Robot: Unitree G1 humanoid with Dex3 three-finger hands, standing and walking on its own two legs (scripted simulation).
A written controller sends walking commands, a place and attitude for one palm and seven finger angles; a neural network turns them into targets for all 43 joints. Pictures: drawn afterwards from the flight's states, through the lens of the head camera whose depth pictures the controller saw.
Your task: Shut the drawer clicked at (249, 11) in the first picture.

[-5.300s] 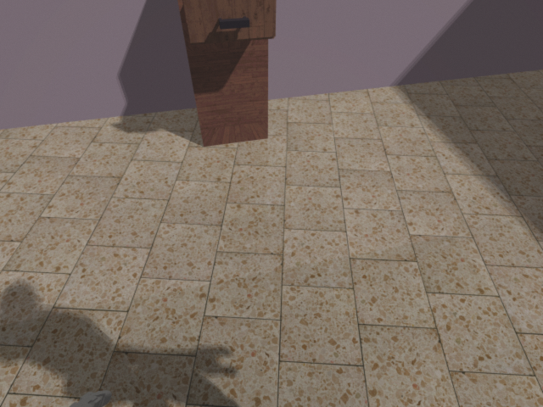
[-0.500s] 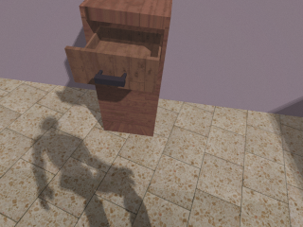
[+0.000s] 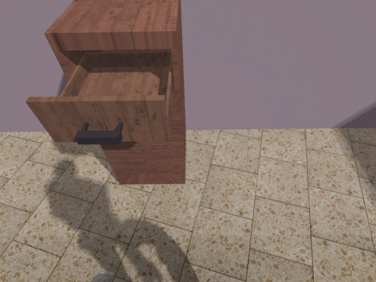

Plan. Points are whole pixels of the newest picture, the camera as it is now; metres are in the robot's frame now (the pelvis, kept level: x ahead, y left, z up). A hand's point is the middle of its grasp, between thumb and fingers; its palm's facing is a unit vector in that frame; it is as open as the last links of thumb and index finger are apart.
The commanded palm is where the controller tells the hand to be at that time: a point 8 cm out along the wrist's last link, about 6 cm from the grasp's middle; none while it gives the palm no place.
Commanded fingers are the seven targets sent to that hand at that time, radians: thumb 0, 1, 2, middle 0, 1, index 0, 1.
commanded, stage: take the last steps up to it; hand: left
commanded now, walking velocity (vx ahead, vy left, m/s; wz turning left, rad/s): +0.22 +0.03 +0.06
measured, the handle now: (101, 131) +0.48 +0.24 +0.03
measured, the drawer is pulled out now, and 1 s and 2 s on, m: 0.25 0.25 0.25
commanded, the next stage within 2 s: come to a stop and stand still in 0.20 s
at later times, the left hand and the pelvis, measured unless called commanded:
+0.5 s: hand out of the picture +0.07 +0.20 -0.18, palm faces +0.12 -0.98 -0.16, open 7.3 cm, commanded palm none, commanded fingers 0.00 0.90 0.90 -0.20 -0.30 -0.20 -0.30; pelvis +0.12 +0.04 +0.01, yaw +0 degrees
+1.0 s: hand out of the picture +0.05 +0.17 -0.14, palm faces +0.05 -0.96 -0.26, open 7.4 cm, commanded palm none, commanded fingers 0.00 0.90 0.90 -0.20 -0.30 -0.20 -0.30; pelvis +0.05 -0.01 +0.02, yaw -2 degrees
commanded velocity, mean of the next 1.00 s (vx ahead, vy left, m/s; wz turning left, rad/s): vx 0.02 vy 0.00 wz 0.01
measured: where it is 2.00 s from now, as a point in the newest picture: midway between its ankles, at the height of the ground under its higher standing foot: outside the picture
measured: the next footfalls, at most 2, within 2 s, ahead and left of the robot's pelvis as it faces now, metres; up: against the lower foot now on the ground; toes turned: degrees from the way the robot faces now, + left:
left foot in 0.42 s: +0.22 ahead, +0.15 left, +0.00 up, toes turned +8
right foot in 0.88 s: +0.07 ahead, -0.12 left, +0.00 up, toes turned -5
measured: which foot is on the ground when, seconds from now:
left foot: down 0.00-0.00, up 0.02-0.40, down 0.42-0.88, up 0.90-1.00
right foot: down 0.00-0.44, up 0.46-0.86, down 0.88-1.00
